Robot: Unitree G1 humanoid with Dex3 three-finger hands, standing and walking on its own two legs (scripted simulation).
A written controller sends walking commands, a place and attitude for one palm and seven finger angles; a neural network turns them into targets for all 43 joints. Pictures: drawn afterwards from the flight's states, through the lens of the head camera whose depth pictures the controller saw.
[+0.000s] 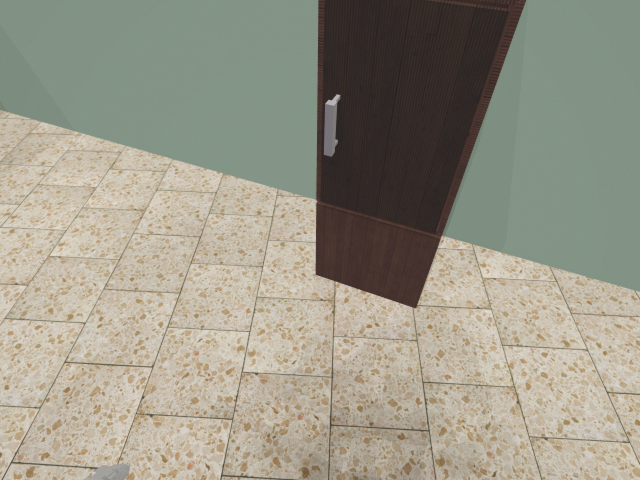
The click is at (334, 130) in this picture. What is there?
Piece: cupboard door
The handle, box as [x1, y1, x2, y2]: [324, 94, 339, 156]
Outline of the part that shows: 337,94 332,100 328,100 325,103 324,154 330,156 334,152 334,147 337,143 337,140 334,138 336,102 339,99 339,95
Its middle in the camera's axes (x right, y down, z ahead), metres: +0.03 -0.29 +0.99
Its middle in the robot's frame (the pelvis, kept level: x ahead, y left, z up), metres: +0.94 +0.02 -0.05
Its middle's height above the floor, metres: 0.72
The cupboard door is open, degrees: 0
